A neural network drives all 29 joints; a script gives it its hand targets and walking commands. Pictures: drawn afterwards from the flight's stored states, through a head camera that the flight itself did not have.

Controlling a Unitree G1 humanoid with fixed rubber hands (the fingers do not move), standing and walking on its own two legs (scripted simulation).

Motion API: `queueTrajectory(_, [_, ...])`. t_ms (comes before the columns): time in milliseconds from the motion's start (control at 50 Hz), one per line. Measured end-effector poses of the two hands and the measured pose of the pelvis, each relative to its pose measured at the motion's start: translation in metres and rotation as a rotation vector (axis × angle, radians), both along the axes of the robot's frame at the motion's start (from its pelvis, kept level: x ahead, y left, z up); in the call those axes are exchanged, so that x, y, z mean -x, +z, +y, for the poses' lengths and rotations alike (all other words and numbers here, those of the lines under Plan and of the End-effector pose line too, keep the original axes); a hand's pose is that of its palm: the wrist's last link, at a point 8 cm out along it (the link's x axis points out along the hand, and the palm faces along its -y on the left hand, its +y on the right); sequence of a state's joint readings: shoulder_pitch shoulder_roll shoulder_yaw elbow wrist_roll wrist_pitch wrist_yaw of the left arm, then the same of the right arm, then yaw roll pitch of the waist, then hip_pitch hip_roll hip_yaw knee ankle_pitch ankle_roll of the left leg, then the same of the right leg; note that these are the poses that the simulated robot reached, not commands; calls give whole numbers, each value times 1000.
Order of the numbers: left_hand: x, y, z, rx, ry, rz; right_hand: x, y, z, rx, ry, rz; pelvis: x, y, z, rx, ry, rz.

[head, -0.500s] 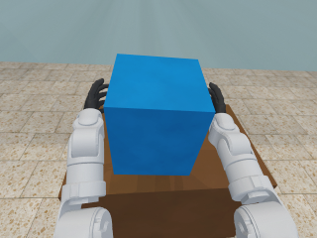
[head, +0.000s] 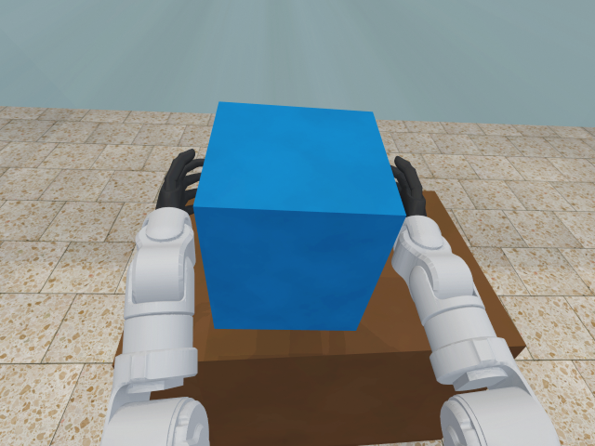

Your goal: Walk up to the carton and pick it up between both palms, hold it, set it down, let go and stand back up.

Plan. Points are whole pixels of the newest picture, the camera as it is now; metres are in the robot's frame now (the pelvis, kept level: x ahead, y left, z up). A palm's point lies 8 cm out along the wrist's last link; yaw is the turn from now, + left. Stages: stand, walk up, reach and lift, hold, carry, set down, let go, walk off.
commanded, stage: hold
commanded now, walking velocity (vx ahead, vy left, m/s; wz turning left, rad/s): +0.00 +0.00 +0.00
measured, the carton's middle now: (291, 223) +0.39 +0.02 +0.13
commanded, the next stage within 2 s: none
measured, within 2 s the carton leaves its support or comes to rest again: neither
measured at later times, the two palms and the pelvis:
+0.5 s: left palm (174, 210) +0.36 +0.16 +0.18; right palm (409, 216) +0.36 -0.14 +0.17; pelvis +0.00 +0.00 +0.00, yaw +0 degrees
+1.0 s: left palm (174, 209) +0.36 +0.16 +0.18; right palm (409, 215) +0.36 -0.14 +0.17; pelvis +0.00 +0.00 +0.00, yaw +0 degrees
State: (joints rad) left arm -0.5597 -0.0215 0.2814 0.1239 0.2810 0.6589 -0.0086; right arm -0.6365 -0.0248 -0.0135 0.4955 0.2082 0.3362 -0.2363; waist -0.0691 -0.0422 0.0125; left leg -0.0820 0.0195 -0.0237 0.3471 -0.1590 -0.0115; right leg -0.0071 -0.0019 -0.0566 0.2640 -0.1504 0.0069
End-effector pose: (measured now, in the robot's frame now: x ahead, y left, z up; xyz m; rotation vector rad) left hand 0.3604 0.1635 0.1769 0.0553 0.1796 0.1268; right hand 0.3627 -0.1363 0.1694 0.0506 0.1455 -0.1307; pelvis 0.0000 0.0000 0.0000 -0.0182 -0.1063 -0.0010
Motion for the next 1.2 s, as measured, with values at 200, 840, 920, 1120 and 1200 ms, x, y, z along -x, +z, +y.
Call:
queueTrajectory(200, [0, 0, 0, 1, 0, -2, 0, 1, 0, 0, -2, -3, 0, 0, 1, 1, -3, 1])
queueTrajectory(840, [2, 3, -1, 1, 0, -2, 2, 4, 0, 2, -2, -7, 3, 0, 0, -1, 0, -9])
queueTrajectory(920, [2, 3, 0, 1, 0, -2, 2, 4, 0, 3, -2, -7, 3, 0, 0, -1, 0, -10])
queueTrajectory(1120, [1, 3, 0, 0, 0, -2, 1, 4, 0, 3, -2, -9, 3, 0, 0, 0, 0, -9])
queueTrajectory(1200, [1, 2, 0, 0, 0, -1, 1, 4, 0, 3, -1, -8, 2, 0, 0, 0, 0, -9])
